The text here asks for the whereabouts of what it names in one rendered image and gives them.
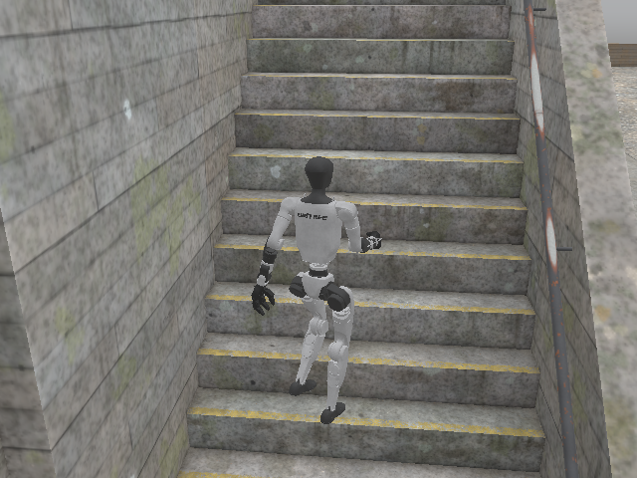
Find stairs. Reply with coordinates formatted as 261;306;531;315
177;0;545;478

